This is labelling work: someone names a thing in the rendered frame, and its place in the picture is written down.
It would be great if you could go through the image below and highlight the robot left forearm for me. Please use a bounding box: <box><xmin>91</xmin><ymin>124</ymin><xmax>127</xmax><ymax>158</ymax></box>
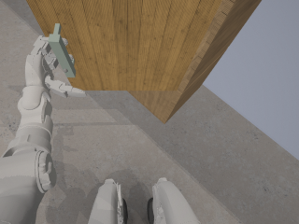
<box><xmin>0</xmin><ymin>85</ymin><xmax>53</xmax><ymax>159</ymax></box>

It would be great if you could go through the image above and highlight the left robot thigh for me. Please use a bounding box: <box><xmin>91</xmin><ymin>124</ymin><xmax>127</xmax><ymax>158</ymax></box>
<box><xmin>88</xmin><ymin>182</ymin><xmax>123</xmax><ymax>224</ymax></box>

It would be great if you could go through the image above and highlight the robot left upper arm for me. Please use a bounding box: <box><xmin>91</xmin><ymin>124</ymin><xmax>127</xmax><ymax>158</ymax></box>
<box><xmin>0</xmin><ymin>150</ymin><xmax>57</xmax><ymax>224</ymax></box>

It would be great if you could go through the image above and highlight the left robot hand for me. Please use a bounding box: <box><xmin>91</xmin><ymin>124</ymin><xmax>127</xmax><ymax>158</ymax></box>
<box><xmin>24</xmin><ymin>35</ymin><xmax>87</xmax><ymax>98</ymax></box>

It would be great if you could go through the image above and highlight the handle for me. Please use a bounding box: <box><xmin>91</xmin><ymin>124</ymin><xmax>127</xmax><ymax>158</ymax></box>
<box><xmin>48</xmin><ymin>23</ymin><xmax>77</xmax><ymax>77</ymax></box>

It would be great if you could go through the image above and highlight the cupboard door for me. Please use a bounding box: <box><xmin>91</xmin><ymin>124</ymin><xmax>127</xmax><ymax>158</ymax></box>
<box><xmin>26</xmin><ymin>0</ymin><xmax>222</xmax><ymax>91</ymax></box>

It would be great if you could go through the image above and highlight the right robot shin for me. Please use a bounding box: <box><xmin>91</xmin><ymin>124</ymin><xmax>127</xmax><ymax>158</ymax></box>
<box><xmin>152</xmin><ymin>177</ymin><xmax>167</xmax><ymax>224</ymax></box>

